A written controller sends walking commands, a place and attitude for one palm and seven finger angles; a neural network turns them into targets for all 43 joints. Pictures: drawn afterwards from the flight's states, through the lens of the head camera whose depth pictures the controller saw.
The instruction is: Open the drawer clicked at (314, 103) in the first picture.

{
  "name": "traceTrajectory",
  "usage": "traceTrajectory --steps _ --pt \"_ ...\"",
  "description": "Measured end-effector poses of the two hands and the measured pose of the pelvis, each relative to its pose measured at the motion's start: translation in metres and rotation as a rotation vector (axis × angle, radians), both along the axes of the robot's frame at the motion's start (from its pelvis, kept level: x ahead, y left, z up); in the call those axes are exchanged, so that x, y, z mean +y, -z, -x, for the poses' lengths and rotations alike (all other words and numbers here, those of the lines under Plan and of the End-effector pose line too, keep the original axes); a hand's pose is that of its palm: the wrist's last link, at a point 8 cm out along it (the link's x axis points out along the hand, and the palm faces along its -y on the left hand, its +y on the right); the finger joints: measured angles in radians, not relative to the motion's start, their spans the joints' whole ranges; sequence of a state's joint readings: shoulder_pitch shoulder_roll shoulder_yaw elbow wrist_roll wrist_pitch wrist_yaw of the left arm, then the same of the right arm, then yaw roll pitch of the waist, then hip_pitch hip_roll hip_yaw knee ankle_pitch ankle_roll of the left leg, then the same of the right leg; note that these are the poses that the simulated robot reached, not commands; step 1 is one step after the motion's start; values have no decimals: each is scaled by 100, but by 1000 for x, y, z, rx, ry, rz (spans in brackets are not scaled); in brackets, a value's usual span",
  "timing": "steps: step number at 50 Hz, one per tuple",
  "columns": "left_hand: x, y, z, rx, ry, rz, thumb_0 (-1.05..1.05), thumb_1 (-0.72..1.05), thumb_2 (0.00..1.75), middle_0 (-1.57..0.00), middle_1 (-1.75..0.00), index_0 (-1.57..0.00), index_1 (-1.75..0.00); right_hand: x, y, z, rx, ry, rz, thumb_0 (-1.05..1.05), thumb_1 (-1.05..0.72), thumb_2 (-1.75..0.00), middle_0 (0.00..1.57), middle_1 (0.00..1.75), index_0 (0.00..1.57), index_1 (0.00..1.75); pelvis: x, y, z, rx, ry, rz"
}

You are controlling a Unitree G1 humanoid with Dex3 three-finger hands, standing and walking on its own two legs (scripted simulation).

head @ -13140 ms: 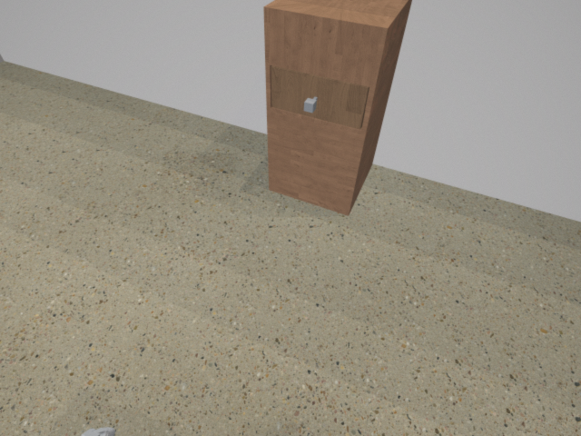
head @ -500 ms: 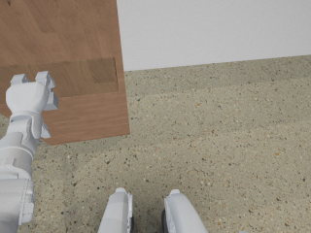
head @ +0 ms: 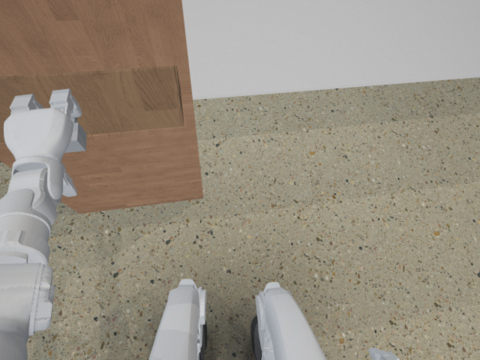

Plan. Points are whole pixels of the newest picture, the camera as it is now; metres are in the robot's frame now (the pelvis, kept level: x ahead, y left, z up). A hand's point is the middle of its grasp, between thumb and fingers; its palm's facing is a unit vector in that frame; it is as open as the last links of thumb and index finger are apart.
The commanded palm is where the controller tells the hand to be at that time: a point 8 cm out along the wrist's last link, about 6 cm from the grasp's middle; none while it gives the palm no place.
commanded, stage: lower the fingers behind the handle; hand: left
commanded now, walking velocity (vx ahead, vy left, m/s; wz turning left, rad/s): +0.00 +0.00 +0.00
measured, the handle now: (71, 128) +0.50 +0.31 -0.04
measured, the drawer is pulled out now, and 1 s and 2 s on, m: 0.00 0.00 0.00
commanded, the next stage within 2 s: lift the fingers back up to retry in 0.36 s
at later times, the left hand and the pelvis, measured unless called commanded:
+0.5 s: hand (58, 146) +0.46 +0.32 -0.03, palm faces -0.02 +0.00 -1.00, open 13.8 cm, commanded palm +0.45 +0.30 +0.01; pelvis -0.01 -0.01 -0.01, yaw +0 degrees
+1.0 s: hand (36, 133) +0.46 +0.33 +0.02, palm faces -0.05 -0.03 -1.00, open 13.8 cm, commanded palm +0.45 +0.30 +0.08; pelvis +0.02 +0.01 +0.05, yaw +1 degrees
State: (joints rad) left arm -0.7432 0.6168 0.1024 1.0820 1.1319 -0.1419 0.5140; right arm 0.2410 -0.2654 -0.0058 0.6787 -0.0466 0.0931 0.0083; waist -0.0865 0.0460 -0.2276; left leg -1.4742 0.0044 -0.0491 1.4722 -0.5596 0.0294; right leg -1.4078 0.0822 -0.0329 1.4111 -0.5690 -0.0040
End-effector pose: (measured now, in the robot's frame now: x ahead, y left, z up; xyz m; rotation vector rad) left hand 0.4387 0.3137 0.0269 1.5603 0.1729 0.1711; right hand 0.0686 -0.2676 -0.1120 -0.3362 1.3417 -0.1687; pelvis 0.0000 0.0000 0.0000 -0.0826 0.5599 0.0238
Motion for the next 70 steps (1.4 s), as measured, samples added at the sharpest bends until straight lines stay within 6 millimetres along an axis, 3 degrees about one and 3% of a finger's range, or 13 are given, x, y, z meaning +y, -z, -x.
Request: traceTrajectory --steps 11,29,37,49,56,62,70 --pt "-1 -1 -3 7 -9 -14 0 -49 30 -32 -120 -28 -134 -4 11 6 -12 -2 4 1 -90 -90 20 30 20 30 -5 10 8 5 -1 -4" --pt "1 -2 -3 19 15 -3 0 -49 30 -32 -120 -28 -132 -5 9 18 19 22 11 1 -90 -90 20 30 20 30 -4 9 7 8 3 -2" --pt "-1 -9 1 61 17 21 0 -49 30 -32 -120 -29 -124 1 -11 12 17 43 10 1 -90 -90 20 30 20 30 -1 -13 -1 -12 2 -2" --pt "10 -46 0 44 -12 22 0 -49 30 -32 -120 -31 -120 3 -51 -6 12 44 16 1 -90 -90 20 30 20 30 5 -48 -20 -60 -9 -1" --pt "3 -62 -2 63 21 50 0 -49 30 -32 -120 -32 -120 5 -70 -16 1 54 25 1 -90 -90 20 30 20 30 9 -66 -31 -89 -11 -3" --pt "0 -62 -1 68 34 50 0 -49 30 -32 -120 -31 -120 6 -75 -21 -7 56 19 1 -90 -90 20 30 20 30 11 -70 -35 -94 -7 -6" --pt "0 -55 2 49 29 39 0 -49 30 -32 -120 -32 -120 7 -68 -21 7 56 10 1 -90 -90 20 30 20 30 11 -66 -35 -86 -6 -7"
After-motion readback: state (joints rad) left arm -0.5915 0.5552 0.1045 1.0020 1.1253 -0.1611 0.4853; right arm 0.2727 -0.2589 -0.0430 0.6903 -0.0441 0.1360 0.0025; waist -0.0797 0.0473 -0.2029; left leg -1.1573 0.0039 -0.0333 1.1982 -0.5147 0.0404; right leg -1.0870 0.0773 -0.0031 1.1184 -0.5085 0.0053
